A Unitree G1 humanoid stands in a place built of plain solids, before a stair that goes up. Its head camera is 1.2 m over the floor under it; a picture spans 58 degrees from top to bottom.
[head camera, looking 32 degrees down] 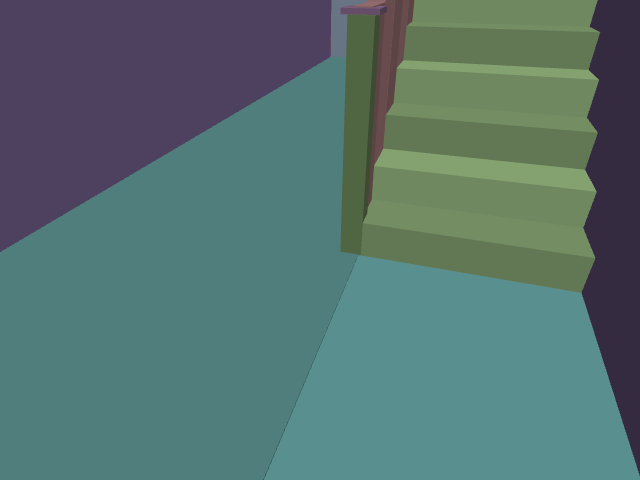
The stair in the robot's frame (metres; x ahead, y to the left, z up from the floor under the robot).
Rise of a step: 0.18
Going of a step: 0.26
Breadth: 1.00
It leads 17 degrees to the right of straight ahead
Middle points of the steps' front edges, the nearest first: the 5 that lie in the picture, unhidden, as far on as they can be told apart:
1.63 -0.67 0.19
1.88 -0.74 0.37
2.13 -0.82 0.56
2.37 -0.90 0.74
2.62 -0.98 0.92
